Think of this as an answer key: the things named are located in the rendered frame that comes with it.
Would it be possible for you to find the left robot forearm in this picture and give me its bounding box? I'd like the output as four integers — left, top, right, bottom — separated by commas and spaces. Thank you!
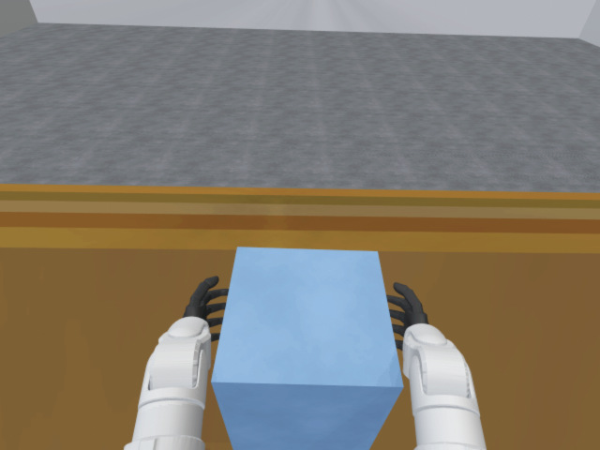
124, 317, 211, 450

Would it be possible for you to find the right robot forearm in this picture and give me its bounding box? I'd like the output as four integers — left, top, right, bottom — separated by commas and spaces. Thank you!
403, 323, 487, 450

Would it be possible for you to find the robot right hand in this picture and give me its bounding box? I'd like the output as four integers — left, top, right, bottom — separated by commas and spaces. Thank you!
386, 282, 429, 351

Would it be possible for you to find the carton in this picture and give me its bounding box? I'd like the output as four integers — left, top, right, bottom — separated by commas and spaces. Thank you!
211, 247, 404, 450

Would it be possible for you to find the robot left hand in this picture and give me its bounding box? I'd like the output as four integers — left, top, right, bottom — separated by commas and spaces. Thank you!
183, 276, 229, 342

